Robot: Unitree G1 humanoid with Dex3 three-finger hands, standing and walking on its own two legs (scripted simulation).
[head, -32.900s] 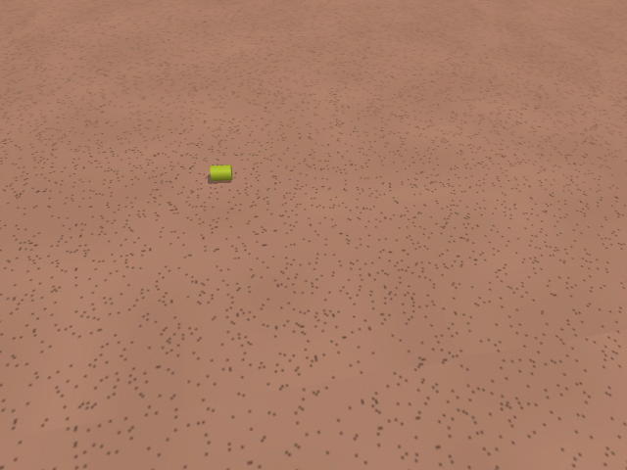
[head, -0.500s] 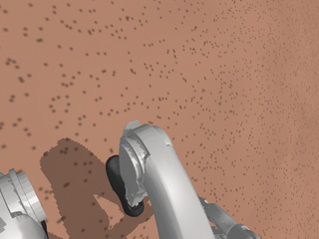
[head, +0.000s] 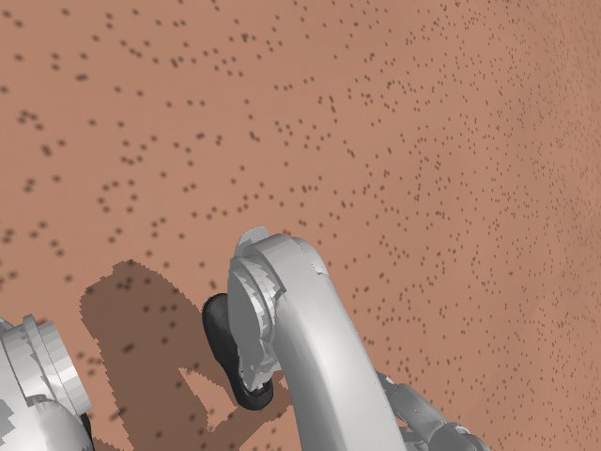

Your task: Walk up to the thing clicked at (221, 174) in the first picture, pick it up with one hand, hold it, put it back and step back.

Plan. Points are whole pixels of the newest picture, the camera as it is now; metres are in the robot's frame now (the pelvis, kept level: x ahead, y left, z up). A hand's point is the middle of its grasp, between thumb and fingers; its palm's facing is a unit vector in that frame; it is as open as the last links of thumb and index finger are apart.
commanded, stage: close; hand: left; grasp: from above
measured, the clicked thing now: out of the picture +0.46 +0.38 -0.27
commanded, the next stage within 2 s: settle in 0.26 s
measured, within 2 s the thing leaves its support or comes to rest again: leaves its support in 0.62 s
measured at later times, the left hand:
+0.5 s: hand out of the picture +0.45 +0.37 -0.24, palm faces -0.42 -0.18 -0.89, open 9.5 cm
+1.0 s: hand out of the picture +0.45 +0.40 -0.17, palm faces -0.40 -0.15 -0.91, open 9.3 cm
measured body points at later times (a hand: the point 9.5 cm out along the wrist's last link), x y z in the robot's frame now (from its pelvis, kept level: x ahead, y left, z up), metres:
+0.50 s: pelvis +0.00 +0.00 +0.00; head +0.28 +0.15 +0.32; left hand +0.47 +0.38 -0.19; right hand +0.08 -0.25 -0.05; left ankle +0.07 +0.13 -0.27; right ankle +0.12 -0.13 -0.27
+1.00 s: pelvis +0.00 +0.00 +0.01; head +0.25 +0.13 +0.36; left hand +0.47 +0.40 -0.12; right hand +0.11 -0.26 -0.06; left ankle +0.07 +0.13 -0.27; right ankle +0.12 -0.13 -0.27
